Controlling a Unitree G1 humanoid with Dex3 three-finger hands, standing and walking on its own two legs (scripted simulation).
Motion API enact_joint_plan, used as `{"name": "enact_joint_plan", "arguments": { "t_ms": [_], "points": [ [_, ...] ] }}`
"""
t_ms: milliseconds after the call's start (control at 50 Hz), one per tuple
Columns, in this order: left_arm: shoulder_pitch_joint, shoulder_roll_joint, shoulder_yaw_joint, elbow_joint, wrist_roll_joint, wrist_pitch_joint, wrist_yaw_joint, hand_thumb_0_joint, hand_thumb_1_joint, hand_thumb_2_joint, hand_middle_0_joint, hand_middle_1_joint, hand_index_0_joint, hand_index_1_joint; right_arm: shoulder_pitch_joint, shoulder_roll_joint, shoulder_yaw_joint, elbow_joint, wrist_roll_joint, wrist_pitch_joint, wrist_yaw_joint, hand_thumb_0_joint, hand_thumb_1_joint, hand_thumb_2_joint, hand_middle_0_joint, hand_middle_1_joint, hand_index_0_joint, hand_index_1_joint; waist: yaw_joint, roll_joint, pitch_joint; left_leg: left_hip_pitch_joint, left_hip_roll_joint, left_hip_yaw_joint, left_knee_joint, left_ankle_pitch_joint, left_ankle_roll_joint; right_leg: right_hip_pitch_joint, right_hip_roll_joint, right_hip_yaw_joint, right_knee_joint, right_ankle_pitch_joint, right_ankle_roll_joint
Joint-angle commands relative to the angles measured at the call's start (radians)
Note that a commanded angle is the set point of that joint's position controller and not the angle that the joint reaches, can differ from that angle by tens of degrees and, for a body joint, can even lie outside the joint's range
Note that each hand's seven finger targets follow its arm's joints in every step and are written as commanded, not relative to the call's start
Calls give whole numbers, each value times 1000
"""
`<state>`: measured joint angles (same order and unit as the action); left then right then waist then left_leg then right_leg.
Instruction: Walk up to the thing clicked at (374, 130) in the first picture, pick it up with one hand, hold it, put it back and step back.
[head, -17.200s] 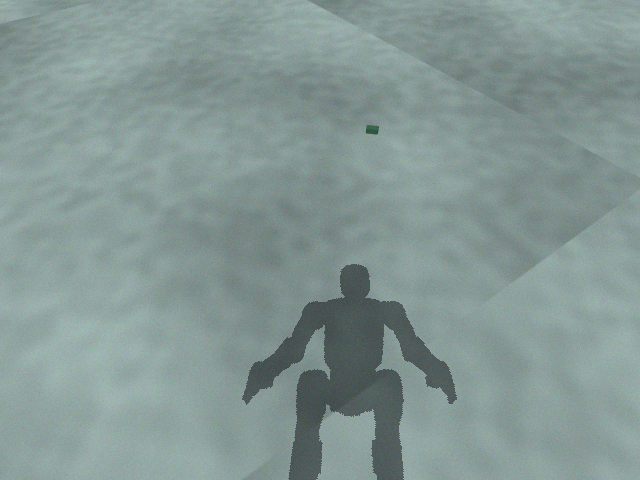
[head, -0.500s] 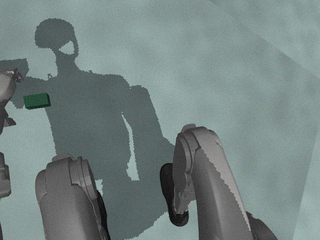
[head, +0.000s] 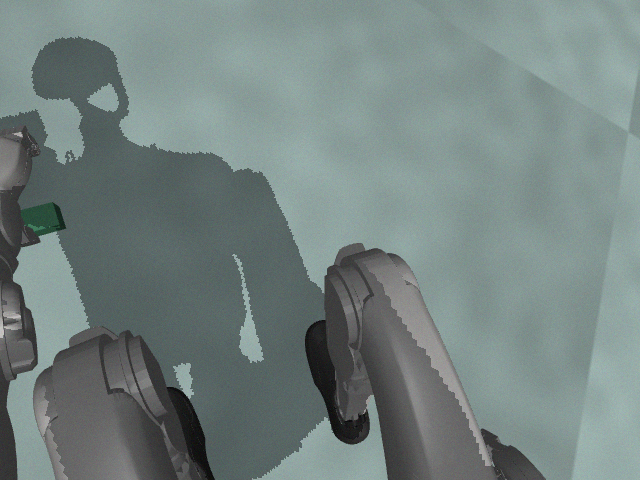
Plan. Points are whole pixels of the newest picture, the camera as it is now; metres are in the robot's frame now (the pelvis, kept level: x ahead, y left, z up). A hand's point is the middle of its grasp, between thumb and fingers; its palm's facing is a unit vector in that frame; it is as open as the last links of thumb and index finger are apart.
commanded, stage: approach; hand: left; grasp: from above
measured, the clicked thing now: (36, 221) +0.50 +0.28 -0.31
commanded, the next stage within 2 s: close in in 0.16 s
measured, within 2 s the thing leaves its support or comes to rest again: neither
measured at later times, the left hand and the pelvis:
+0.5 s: hand (1, 208) +0.49 +0.28 -0.19, palm faces -0.48 -0.07 -0.88, open 12.0 cm; pelvis +0.00 +0.00 +0.00, yaw +0 degrees
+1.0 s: hand (25, 221) +0.48 +0.28 -0.25, palm faces -0.46 -0.09 -0.88, open 12.3 cm; pelvis +0.01 +0.00 -0.02, yaw -3 degrees
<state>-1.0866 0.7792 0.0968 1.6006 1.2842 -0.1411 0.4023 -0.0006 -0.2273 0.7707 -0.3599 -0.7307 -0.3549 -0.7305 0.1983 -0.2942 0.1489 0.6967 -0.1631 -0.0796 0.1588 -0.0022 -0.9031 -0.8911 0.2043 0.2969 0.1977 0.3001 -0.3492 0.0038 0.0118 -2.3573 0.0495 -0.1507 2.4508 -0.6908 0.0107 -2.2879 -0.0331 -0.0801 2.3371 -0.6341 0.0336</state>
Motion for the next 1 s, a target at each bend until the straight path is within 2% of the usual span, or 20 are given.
{"name": "enact_joint_plan", "arguments": {
  "t_ms": [0, 60, 80, 100, 120, 180, 260, 340, 400, 440, 520, 560, 600, 640, 660, 700, 780, 840, 880, 980],
  "points": [
    [-265, 297, 23, -182, -30, -43, -6, 0, -218, 734, -362, -728, -363, -727, 191, -258, -92, -4, -1, -12, -16, 0, -896, -893, 201, 300, 200, 300, 33, 253, -650, 386, -50, 114, -227, 135, 30, 431, 50, -65, -227, 143, -58],
    [-306, 323, 40, -292, -25, -97, -6, 0, -237, 748, -334, -756, -337, -753, 188, -268, -108, -17, -8, -15, -23, 0, -896, -893, 200, 300, 200, 300, 26, 328, -710, 475, -46, 95, -230, 126, 11, 386, 49, -85, -220, 117, -69],
    [-317, 288, 17, -322, -20, -110, -5, 0, -237, 745, -331, -764, -336, -758, 204, -254, -113, 0, -12, -12, -19, 0, -897, -894, 200, 300, 200, 300, 19, 360, -737, 503, -43, 95, -229, 143, 7, 392, 50, -83, -211, 140, -68],
    [-340, 243, -5, -306, -17, -116, -3, 0, -228, 743, -337, -765, -342, -758, 209, -259, -113, 2, -17, -14, -15, 0, -898, -894, 200, 300, 200, 300, -14, 350, -713, 498, -43, 90, -220, 140, 6, 365, 48, -94, -208, 145, -67],
    [-375, 213, -26, -350, -23, -125, 3, 0, -230, 764, -339, -752, -339, -751, 221, -250, -117, 24, -13, -10, -16, 0, -895, -893, 200, 300, 200, 300, -9, 366, -726, 512, -43, 87, -234, 140, 5, 355, 50, -95, -212, 150, -66],
    [-373, 188, -61, -236, -8, -123, 9, 0, -222, 811, -359, -770, -353, -777, 223, -257, -115, 39, -21, -15, -15, 0, -900, -895, 200, 300, 200, 300, -36, 338, -650, 502, -41, 83, -221, 120, 5, 306, 50, -106, -212, 135, -66],
    [-344, 217, -45, -209, 15, -104, 33, 0, -166, 834, -404, -751, -396, -759, 229, -266, -112, 38, -17, -8, -14, 0, -894, -895, 200, 300, 200, 300, 7, 375, -682, 536, -44, 84, -244, 191, 1, 322, 48, -110, -200, 194, -70],
    [-324, 186, -63, -71, 28, -72, 38, 0, -196, 730, -357, -724, -363, -716, 207, -265, -94, 25, -22, -7, -9, 0, -892, -893, 200, 300, 200, 300, -24, 331, -612, 514, -43, 76, -239, 198, 5, 295, 50, -117, -185, 209, -67],
    [-314, 251, -29, -99, 40, -71, 51, 0, -187, 722, -370, -698, -373, -694, 199, -271, -88, 9, -24, -9, -8, 0, -890, -893, 200, 300, 200, 300, 2, 356, -645, 521, -46, 83, -238, 233, 7, 338, 51, -109, -185, 231, -66],
    [-339, 250, -22, -96, 37, -74, 57, 0, -171, 721, -384, -684, -385, -682, 200, -276, -82, -1, -29, -18, 0, 0, -889, -892, 200, 300, 200, 300, -25, 330, -619, 510, -44, 80, -224, 219, 10, 328, 49, -111, -180, 227, -61],
    [-324, 323, 35, -117, 41, -87, 91, 0, -211, 748, -381, -634, -359, -657, 191, -283, -77, -20, -38, -29, 4, 0, -889, -897, 200, 300, 200, 300, -4, 354, -658, 510, -43, 80, -227, 203, 10, 357, 52, -111, -182, 209, -62],
    [-314, 270, 7, -42, 50, -85, 96, 0, -203, 734, -378, -647, -361, -665, 183, -281, -70, -23, -45, -36, 8, 0, -891, -897, 200, 300, 200, 300, -38, 349, -602, 480, -42, 81, -219, 169, 10, 322, 55, -114, -174, 184, -63],
    [-325, 301, 25, -14, 51, -90, 100, 0, -213, 749, -369, -644, -350, -664, 184, -299, -63, -18, -54, -44, 13, 0, -888, -896, 200, 300, 200, 300, -64, 297, -538, 430, -42, 79, -199, 130, 20, 315, 56, -114, -184, 157, -55],
    [-322, 338, 34, -76, 50, -102, 115, 0, -219, 757, -378, -636, -353, -661, 178, -297, -55, -23, -55, -47, 8, 0, -891, -898, 200, 300, 200, 300, -23, 343, -633, 467, -42, 78, -204, 172, 15, 372, 57, -109, -180, 188, -58],
    [-305, 308, 9, -59, 50, -105, 120, 0, -218, 750, -367, -648, -347, -667, 175, -288, -49, -16, -61, -50, 11, 0, -890, -897, 200, 300, 200, 300, -28, 367, -637, 493, -38, 73, -208, 179, 9, 362, 59, -117, -171, 195, -61],
    [-312, 317, 19, -3, 49, -108, 129, 0, -201, 740, -369, -644, -352, -660, 180, -307, -45, -14, -72, -60, 18, 0, -888, -896, 200, 300, 200, 300, -70, 319, -568, 452, -36, 69, -181, 144, 16, 333, 61, -125, -166, 175, -52],
    [-305, 380, 40, -30, 63, -125, 153, 0, -199, 737, -385, -628, -364, -649, 175, -315, -29, -6, -86, -68, 21, 0, -889, -897, 200, 300, 200, 300, -58, 341, -588, 458, -31, 69, -166, 174, 14, 386, 66, -122, -165, 205, -49],
    [-291, 390, 54, -25, 67, -126, 184, 0, -200, 737, -372, -640, -354, -658, 181, -328, -26, -5, -95, -79, 32, 0, -889, -897, 200, 300, 200, 300, -65, 379, -590, 503, -27, 57, -169, 191, 4, 361, 68, -141, -143, 220, -53],
    [-285, 370, 33, -4, 73, -119, 192, 0, -204, 734, -373, -632, -353, -652, 163, -327, -17, -8, -104, -88, 42, 0, -891, -898, 200, 300, 200, 300, -71, 385, -578, 498, -23, 53, -157, 203, 2, 366, 74, -144, -132, 237, -53],
    [-285, 418, 64, -44, 72, -103, 222, 0, -212, 742, -369, -628, -347, -650, 159, -342, -14, -8, -112, -100, 59, 0, -890, -899, 200, 300, 200, 300, -65, 430, -594, 517, -17, 49, -156, 223, -2, 385, 76, -149, -129, 255, -54]
  ]
}}
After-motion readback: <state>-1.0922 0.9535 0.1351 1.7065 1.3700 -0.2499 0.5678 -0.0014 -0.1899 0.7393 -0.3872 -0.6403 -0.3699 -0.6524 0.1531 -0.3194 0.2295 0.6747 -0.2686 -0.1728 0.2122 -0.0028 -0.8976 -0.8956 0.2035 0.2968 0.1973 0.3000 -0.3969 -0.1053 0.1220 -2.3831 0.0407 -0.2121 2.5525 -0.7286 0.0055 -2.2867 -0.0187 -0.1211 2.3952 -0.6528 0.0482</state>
